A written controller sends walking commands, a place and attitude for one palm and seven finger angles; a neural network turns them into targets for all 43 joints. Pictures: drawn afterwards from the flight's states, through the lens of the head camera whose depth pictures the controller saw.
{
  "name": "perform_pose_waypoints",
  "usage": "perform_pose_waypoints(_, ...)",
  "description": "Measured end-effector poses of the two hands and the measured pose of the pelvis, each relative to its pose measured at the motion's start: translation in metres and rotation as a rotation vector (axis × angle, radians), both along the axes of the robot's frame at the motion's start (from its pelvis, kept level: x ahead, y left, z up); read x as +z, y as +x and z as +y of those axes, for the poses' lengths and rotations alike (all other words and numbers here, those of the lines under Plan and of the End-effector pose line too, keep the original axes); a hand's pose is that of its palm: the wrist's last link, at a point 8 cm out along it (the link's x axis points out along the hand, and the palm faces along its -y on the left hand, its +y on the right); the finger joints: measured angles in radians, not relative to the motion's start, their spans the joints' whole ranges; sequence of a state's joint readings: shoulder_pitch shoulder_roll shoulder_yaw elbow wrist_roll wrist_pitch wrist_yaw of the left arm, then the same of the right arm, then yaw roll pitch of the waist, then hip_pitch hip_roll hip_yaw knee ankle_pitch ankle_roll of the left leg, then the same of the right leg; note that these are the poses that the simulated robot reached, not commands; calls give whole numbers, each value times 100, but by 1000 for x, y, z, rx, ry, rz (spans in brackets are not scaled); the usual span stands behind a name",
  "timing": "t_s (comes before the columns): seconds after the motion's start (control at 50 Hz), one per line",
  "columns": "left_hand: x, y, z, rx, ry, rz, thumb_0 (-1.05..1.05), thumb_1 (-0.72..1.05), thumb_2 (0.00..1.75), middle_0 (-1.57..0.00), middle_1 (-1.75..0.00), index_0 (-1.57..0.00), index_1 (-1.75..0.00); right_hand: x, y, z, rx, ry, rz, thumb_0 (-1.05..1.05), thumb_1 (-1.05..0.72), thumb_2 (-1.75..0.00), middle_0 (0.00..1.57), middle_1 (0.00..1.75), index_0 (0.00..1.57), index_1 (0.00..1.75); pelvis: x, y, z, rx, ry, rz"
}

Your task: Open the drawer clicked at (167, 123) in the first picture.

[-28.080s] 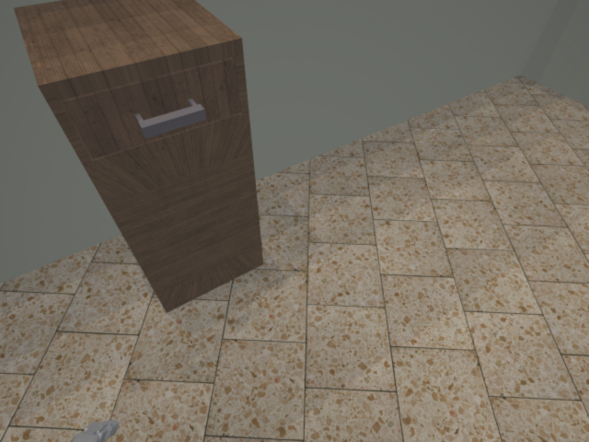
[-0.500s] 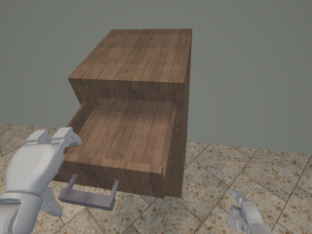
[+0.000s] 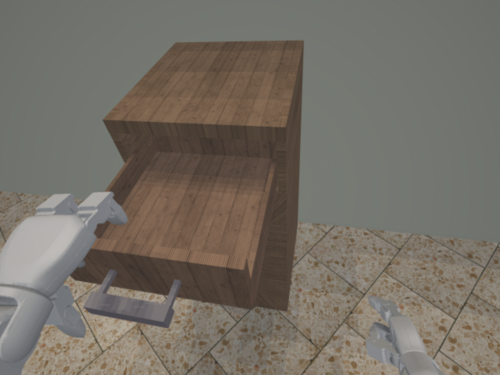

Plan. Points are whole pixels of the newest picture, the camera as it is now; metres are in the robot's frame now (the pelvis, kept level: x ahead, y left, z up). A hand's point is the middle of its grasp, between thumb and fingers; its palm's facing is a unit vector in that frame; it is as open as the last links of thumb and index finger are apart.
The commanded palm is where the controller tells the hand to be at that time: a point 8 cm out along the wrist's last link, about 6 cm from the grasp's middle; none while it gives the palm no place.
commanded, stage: draw the hand back to the body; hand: left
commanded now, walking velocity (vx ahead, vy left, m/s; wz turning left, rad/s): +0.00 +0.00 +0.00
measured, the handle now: (136, 295) +0.21 +0.24 +0.02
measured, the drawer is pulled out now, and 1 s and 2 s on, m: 0.30 0.30 0.30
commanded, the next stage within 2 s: step back with the hand held close in 1.50 s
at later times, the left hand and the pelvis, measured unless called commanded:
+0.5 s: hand (68, 266) +0.18 +0.25 +0.17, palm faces +0.11 -0.01 -0.99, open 13.8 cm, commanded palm +0.14 +0.26 +0.22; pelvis +0.00 +0.00 +0.00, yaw +1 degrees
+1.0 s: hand (74, 230) +0.20 +0.24 +0.21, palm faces +0.42 -0.81 -0.40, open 11.3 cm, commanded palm +0.14 +0.28 +0.21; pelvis +0.01 +0.01 +0.00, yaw +0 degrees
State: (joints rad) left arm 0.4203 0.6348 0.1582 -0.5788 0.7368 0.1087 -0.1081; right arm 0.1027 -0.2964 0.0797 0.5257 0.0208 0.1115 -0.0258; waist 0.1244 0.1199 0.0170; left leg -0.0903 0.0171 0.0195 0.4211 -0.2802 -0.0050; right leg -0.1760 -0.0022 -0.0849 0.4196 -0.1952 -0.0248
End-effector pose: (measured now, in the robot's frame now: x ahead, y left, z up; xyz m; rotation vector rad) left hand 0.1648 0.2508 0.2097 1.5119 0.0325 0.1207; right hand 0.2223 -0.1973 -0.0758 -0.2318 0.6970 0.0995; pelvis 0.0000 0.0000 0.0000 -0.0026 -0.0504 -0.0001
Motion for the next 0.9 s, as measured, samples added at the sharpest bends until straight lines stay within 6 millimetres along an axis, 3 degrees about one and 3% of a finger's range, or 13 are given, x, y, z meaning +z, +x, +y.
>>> perform_pose_waypoints(0.14, 12, -5, 4, -10, 37, -56, 0, -49, 30, -32, -120, -32, -120, -8, -10, -14, -18, -16, 25, 1, -90, -90, 20, 30, 20, 30, -1, -1, -6, 9, -3, -5)
perform_pose_waypoints(0.24, 9, -4, 10, 25, 28, -32, 0, -49, 30, -32, -120, -32, -120, -15, -16, -18, -30, -11, 42, 1, -90, -90, 20, 30, 20, 30, -1, -4, -7, 12, 0, 1)
perform_pose_waypoints(0.38, 2, -7, 3, -29, 19, 6, 0, -49, 30, -32, -120, -32, -120, -15, -19, -18, -38, -14, 24, 1, -90, -90, 20, 30, 20, 30, -2, -4, -5, 10, 0, 8)
perform_pose_waypoints(0.52, 12, -15, 5, -48, 49, -62, 0, -49, 30, -32, -120, -32, -120, -12, -17, -12, -36, -10, 14, 1, -90, -90, 20, 30, 20, 30, -3, -4, -1, 10, -2, 10)
perform_pose_waypoints(0.6, 9, -16, 19, -33, -532, -269, 0, -47, 31, -32, -119, -32, -119, -8, -20, -7, -81, 12, -49, 1, -90, -90, 20, 30, 20, 30, -2, -5, 1, 8, -5, -11)
perform_pose_waypoints(0.68, -2, -17, 23, -17, -850, -439, 0, -41, 34, -31, -115, -31, -115, -2, -31, -3, -102, 1, -77, 1, -90, -90, 20, 30, 20, 30, 0, 0, -1, 4, -4, -20)
perform_pose_waypoints(0.76, -4, -14, 17, -59, -978, -526, 0, -31, 38, -30, -108, -30, -108, 2, -39, -3, -99, -25, -85, 1, -90, -90, 20, 30, 20, 30, 1, 6, 0, 4, -8, -31)
perform_pose_waypoints(0.9, 11, -4, 23, -113, -949, -560, 0, -10, 47, -29, -94, -28, -94, 1, -39, -7, -117, -35, -81, 1, -90, -90, 20, 30, 20, 30, 1, 11, 4, -2, -13, -37)
